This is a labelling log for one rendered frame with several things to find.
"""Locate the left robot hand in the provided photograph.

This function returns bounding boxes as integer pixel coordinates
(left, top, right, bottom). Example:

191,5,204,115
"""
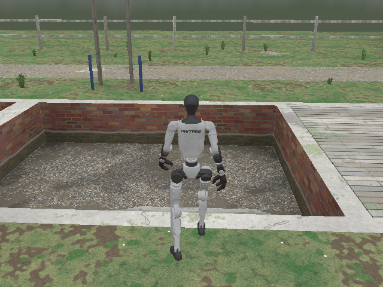
159,160,173,170

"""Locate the robot right forearm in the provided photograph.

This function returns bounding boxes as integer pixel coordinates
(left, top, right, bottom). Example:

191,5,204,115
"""
213,146,225,176

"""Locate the robot right upper arm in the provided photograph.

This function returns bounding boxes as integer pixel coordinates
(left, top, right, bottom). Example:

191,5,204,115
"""
204,121,219,155

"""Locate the robot left upper arm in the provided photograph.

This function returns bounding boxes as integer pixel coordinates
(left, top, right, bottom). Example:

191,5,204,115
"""
163,120,179,152

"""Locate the humanoid robot head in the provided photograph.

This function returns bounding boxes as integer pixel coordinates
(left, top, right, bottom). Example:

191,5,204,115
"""
181,94,202,124

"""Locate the left robot shin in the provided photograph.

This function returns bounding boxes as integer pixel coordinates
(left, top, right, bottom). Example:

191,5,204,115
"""
170,207,181,252

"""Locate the right robot hand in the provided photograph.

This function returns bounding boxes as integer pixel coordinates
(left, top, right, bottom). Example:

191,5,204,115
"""
212,174,227,191

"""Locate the robot left forearm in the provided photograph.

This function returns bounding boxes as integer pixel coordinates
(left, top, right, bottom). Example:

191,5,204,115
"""
159,143,169,163

